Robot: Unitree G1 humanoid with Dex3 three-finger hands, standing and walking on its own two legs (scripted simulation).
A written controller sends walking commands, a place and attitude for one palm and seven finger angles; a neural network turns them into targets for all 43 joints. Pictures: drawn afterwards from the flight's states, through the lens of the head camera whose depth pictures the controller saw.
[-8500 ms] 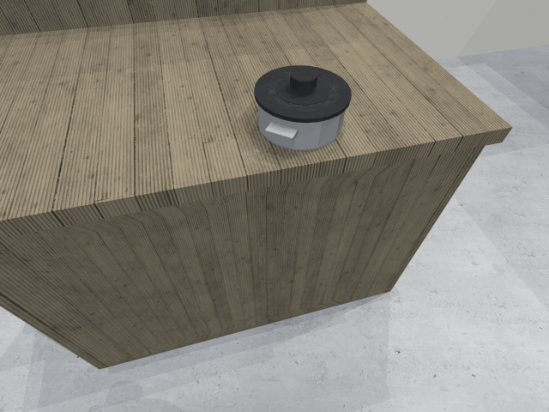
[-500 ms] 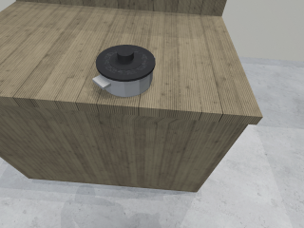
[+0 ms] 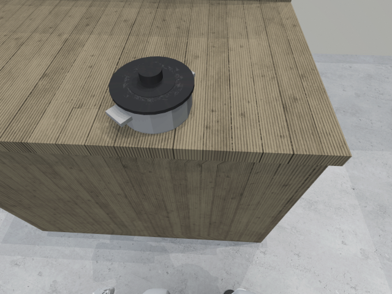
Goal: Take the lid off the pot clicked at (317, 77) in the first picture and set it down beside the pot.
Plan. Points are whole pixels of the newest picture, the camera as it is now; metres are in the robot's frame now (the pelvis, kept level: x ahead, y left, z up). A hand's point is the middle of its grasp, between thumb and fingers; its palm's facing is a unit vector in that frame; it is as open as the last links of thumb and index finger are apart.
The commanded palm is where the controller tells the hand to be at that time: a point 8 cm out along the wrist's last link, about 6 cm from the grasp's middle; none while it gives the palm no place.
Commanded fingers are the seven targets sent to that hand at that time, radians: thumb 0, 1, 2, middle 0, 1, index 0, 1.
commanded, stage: come to a stop and stand still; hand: left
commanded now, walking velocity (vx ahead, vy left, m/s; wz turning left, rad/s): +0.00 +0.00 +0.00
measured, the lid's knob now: (150, 73) +0.50 +0.13 +0.16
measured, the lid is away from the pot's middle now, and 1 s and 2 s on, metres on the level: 0.00 0.00 0.00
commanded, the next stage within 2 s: look again from close up in 0.46 s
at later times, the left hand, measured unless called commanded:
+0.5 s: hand out of the picture +0.00 +0.24 -0.17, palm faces -0.03 -0.96 -0.28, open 7.4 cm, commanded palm none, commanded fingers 0.00 0.90 0.90 -0.20 -0.30 -0.20 -0.30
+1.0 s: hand out of the picture +0.08 +0.20 -0.17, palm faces -0.05 -0.97 -0.24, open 7.3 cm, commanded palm none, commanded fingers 0.00 0.90 0.90 -0.20 -0.30 -0.20 -0.30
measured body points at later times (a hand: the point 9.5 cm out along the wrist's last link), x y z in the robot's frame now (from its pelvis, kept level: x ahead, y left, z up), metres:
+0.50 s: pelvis +0.00 +0.04 -0.01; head +0.00 +0.02 +0.44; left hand +0.00 +0.29 -0.14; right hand +0.06 -0.19 -0.16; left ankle -0.02 +0.14 -0.73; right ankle +0.06 -0.12 -0.73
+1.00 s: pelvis +0.02 +0.02 +0.00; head +0.04 +0.00 +0.45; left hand +0.08 +0.25 -0.15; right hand +0.01 -0.20 -0.17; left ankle -0.02 +0.14 -0.73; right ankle +0.06 -0.12 -0.73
